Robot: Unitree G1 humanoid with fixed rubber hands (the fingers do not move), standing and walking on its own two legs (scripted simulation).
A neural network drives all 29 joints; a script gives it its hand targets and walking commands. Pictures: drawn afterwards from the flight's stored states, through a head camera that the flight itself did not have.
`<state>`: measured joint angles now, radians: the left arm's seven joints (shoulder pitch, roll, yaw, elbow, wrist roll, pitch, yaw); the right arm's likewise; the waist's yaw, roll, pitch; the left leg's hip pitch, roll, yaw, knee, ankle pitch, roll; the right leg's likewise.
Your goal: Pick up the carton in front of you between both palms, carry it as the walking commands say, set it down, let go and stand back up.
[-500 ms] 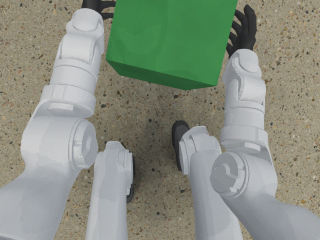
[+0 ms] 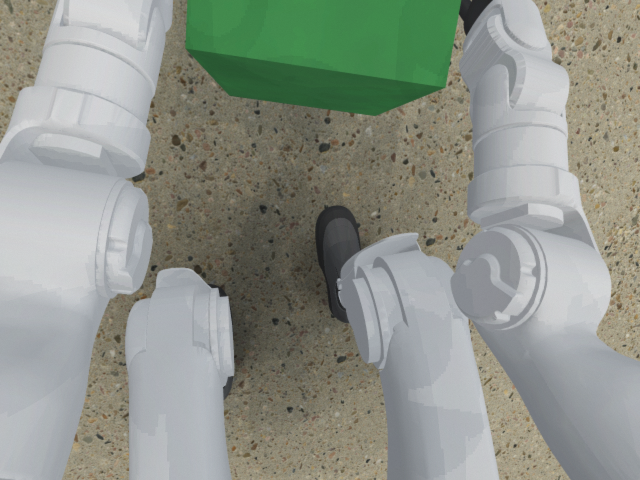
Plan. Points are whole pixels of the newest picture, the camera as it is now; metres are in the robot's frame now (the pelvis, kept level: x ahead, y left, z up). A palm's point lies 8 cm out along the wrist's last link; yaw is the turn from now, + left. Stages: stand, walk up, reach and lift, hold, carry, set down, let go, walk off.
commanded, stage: set down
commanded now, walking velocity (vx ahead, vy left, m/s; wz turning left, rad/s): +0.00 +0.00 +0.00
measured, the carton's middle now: out of the picture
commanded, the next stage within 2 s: none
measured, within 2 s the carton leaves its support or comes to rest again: rests again in 1.00 s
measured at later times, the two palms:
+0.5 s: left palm out of the picture +0.58 +0.06 -0.19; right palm (486, 12) +0.51 -0.24 -0.16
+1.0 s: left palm out of the picture +0.58 +0.05 -0.20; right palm (486, 27) +0.50 -0.25 -0.18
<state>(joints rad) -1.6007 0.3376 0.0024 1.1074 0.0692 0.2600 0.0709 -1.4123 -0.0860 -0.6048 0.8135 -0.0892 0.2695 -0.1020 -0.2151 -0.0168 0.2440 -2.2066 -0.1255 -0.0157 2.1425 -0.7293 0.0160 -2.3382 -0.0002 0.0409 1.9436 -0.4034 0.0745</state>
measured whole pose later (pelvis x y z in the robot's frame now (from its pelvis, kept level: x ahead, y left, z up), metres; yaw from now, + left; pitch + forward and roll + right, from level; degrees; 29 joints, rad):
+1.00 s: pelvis -0.01 +0.00 -0.02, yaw -1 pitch +40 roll -6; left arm -1.66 0.30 0.10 1.14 0.20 0.21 -0.06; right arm -1.47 -0.20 -0.73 1.04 -0.14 0.17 0.01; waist -0.18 -0.05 0.36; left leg -2.20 -0.14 -0.05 2.24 -0.73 0.02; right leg -2.31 -0.01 0.01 2.00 -0.40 0.09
